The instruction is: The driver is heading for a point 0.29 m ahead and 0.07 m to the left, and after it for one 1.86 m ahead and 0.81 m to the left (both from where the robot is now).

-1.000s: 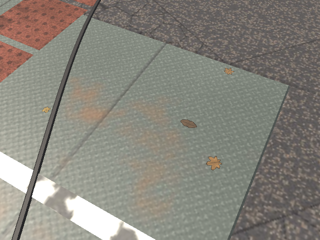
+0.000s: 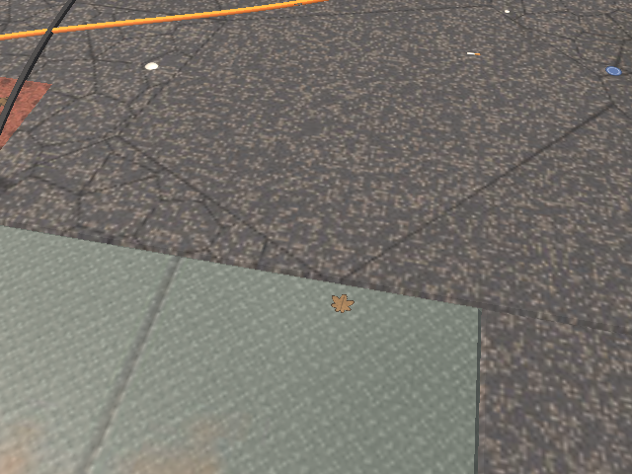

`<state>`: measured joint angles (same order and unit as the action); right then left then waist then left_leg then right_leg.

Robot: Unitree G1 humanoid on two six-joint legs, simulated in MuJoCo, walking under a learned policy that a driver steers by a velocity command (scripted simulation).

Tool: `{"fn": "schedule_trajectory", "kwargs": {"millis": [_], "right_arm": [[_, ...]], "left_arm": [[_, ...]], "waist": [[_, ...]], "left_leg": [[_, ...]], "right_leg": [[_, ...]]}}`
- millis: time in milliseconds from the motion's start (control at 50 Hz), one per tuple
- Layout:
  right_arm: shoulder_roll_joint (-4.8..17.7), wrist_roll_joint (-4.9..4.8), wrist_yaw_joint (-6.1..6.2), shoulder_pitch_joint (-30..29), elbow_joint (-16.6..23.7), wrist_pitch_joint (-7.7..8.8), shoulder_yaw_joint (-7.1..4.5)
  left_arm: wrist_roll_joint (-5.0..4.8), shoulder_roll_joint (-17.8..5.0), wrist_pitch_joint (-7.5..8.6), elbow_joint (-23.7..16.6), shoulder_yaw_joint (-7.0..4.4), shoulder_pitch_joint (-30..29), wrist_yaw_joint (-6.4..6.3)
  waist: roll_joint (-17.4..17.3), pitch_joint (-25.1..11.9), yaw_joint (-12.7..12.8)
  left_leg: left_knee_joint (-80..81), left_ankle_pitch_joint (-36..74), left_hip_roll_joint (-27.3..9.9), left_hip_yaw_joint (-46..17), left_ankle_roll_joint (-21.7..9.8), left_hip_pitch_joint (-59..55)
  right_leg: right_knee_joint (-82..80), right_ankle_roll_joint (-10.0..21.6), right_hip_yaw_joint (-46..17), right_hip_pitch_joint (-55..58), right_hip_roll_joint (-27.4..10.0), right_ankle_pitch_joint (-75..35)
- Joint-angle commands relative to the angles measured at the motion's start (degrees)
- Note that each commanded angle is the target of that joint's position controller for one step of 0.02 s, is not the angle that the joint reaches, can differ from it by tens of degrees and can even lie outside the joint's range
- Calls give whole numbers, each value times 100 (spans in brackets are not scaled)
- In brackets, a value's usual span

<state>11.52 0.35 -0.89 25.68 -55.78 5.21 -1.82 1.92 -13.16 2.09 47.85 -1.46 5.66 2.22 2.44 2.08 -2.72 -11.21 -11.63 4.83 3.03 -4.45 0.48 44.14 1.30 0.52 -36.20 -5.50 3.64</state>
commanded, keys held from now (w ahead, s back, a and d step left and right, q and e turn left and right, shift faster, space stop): w+q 1.00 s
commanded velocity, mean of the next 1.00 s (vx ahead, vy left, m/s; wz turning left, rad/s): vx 0.50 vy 0.00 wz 0.46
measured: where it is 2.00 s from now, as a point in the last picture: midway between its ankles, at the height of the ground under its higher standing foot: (159, 292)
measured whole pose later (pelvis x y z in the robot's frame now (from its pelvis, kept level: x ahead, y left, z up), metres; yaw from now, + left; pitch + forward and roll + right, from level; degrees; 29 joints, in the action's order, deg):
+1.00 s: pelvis +0.49 +0.08 +0.00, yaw +32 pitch +1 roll +0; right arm 15.4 0.0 -0.6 20.4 -49.9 2.4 -4.2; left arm 2.6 -14.8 1.5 43.8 -2.7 7.7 0.9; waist 1.8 2.8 -1.8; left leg -17.9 -11.3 8.4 -2.4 -8.0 7.0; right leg 56.4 -2.9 -2.0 -37.0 -7.8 11.8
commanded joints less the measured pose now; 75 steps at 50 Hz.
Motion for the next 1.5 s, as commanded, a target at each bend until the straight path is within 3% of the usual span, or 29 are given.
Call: {"fn": "schedule_trajectory", "kwargs": {"millis": [20, 100, 140, 160, 180, 200, 220, 240, 300, 380, 600, 700, 720, 740, 760, 780, 820, 840, 880, 940, 1140, 1200, 1240, 1260, 1280, 1300, 1340, 1400, 1500], "right_arm": [[812, 3, 41, 297, 166, 62, -146], [988, 64, 114, 236, 147, -4, -187], [1066, 47, 117, 40, 172, -29, -212], [953, 7, 99, 22, 218, -23, -183], [535, -124, 78, 100, 498, -7, -78], [369, -196, 125, 635, 542, -71, -79], [865, -34, 156, 306, 431, -165, -215], [752, -5, 98, -16, 476, -172, -218], [526, 132, -42, -150, 490, -346, -228], [437, 146, -152, -658, 715, -493, -245], [370, 182, -329, -2633, 1498, -465, -90], [674, 204, -211, -1544, 1279, -425, -261], [871, 256, -138, -659, 992, -368, -377], [1504, 316, -45, -96, 894, -363, -573], [1971, 150, -33, -361, 1040, -415, -671], [1812, 54, 5, -324, 1006, -477, -636], [1248, 16, 63, -853, 961, -430, -483], [1097, -20, 87, -1049, 980, -381, -429], [1003, -50, 73, -1110, 1027, -258, -373], [1213, -44, 46, -779, 959, -173, -417], [1206, 28, 128, 253, 810, -179, -375], [1313, 53, 184, 48, 816, -136, -368], [1423, 69, 161, -143, 802, -108, -377], [1290, 55, 129, -144, 830, -84, -332], [764, -48, 108, 184, 1014, -58, -201], [838, -101, 97, 757, 962, -75, -229], [1067, 119, 72, -167, 929, -140, -228], [849, 193, -42, -381, 981, -250, -164], [725, 222, -121, -1076, 1180, -323, -86]], "left_arm": [[-33, -211, 83, -515, 15, -736, -4], [-48, -385, 174, -612, -32, -772, -56], [-19, -558, 269, -325, -126, 182, -134], [75, -812, 348, -74, -224, 1053, -211], [239, -1354, 388, -55, -350, 1882, -306], [165, -1636, 282, -65, -440, 1800, -269], [23, -1077, 223, -133, -334, 1397, -237], [-26, -679, 241, -187, -230, 951, -220], [-66, -389, 357, -91, -160, 735, -256], [-132, -504, 507, 81, -217, 1089, -274], [-74, -713, 382, 498, -256, 1975, -355], [-53, -1098, 160, 522, -349, 1888, -410], [-78, -1111, 122, 450, -352, 1789, -386], [-143, -716, 145, 178, -258, 1857, -340], [-142, -578, 217, -259, -262, 1603, -247], [-74, -816, 277, -416, -288, 867, -220], [-139, -672, 368, -348, -238, 979, -212], [-28, -667, 285, -336, -243, 1047, -217], [99, -601, 74, -301, -236, 1245, -176], [89, -513, -52, -501, -211, 825, -131], [2, -518, 60, -1177, -80, -1015, -33], [-11, -656, 129, -1122, -114, -612, -48], [-26, -884, 196, -745, -234, 569, -155], [39, -1091, 260, -575, -305, 1378, -234], [167, -1591, 273, -571, -395, 2075, -311], [51, -1768, 179, -405, -478, 1942, -245], [-95, -824, 148, -594, -284, 967, -162], [-68, -621, 259, -340, -194, 965, -176], [-161, -741, 391, -9, -225, 1467, -128]], "waist": [[-656, 251, -47], [-688, 197, 96], [-605, -235, 554], [-361, -806, 875], [431, -1689, 1070], [1239, -2058, 770], [358, -1330, 653], [114, -578, 509], [309, -82, 186], [177, -36, 126], [123, 408, 544], [356, -405, -28], [84, -887, -455], [-724, -1483, -565], [-1468, -1741, -254], [-509, -1213, -439], [-67, -206, 95], [-84, -90, 299], [-214, -245, 466], [-333, -153, 397], [-654, 75, -309], [-742, 61, -22], [-611, -457, 535], [-387, -989, 897], [498, -1809, 922], [1601, -1998, 533], [-108, -407, 400], [185, -88, 158], [191, 16, 208]], "left_leg": [[260, 2350, -1447, -802, -624, 265], [-309, 2976, -1702, -1137, -597, -180], [-1363, 3679, -1510, -1049, -440, -53], [-2454, 3125, -1208, -848, -331, 551], [-4240, 1019, -700, -504, -149, 1925], [-5487, -2011, -105, -312, -102, 3238], [-5880, -1595, -497, -648, -159, 3520], [-5752, -1085, -696, -691, -142, 3524], [-5417, -538, -986, -587, 13, 3108], [-5359, 99, -1069, -485, 135, 3595], [-2818, 862, -852, 349, -78, 3726], [-2285, -470, 12, 722, -684, 1984], [-1757, -238, 62, 479, -880, 719], [-1548, -962, -1303, -1434, -1352, -964], [-657, -460, -2517, -4540, -2107, -1830], [-454, -28, -2390, -3934, -1954, -1528], [-325, 1128, -1936, -2616, -1466, -83], [-272, 1586, -1634, -2212, -1311, 380], [-202, 2105, -1347, -1858, -1254, 721], [-64, 2115, -1139, -1714, -1184, 881], [-384, 2598, -1200, -1976, -845, -225], [-631, 3234, -1370, -2006, -596, -208], [-1910, 4461, -1107, -1726, -399, -143], [-3127, 3665, -827, -1521, -300, 472], [-4963, 1263, -262, -1085, -125, 1638], [-6059, -1773, 423, -936, -31, 2878], [-6163, -955, -246, -1091, -51, 3307], [-5408, -625, -594, -891, 47, 2904], [-4731, 13, -876, -482, 259, 3552]], "right_leg": [[-672, -24, 276, 270, 223, -347], [-1217, 116, 158, 709, 396, 235], [-1800, 270, 221, 2038, 648, 433], [-1920, 440, -71, 3371, 329, 363], [-2085, 789, -1824, 4940, -1270, 1041], [-2694, 1255, -3677, 5365, -2216, 1309], [-2828, 1143, -3336, 4647, -1893, 1883], [-3062, 985, -2463, 3838, -1602, 1741], [-3488, 623, -975, 2829, -1002, 573], [-3657, 652, -177, 2941, -933, -321], [-3347, 563, 1131, 3985, -1011, -1893], [-923, 490, 1500, 4299, -1077, -4834], [434, 339, 1587, 3638, -971, -3944], [2321, 93, 1579, 1815, -595, -1134], [3975, -200, 720, -198, 688, 2791], [3958, -151, -145, -818, 330, 2279], [2905, -105, -167, -409, -101, 1527], [2567, -165, -197, -51, -178, 1499], [2230, -289, -161, 375, -174, 1445], [1634, -431, -38, 136, -135, 972], [-710, -274, 43, -245, 261, -317], [-1277, 30, 32, 745, 431, 10], [-1689, 261, 204, 2219, 764, 344], [-1780, 456, -250, 3450, 268, 455], [-1935, 854, -2265, 4774, -1225, 1304], [-2862, 1455, -4645, 5084, -1936, 1397], [-3007, 1289, -3135, 3536, -1412, 1826], [-3307, 942, -1675, 2745, -728, 315], [-3689, 1094, -1017, 2948, -605, -541]]}}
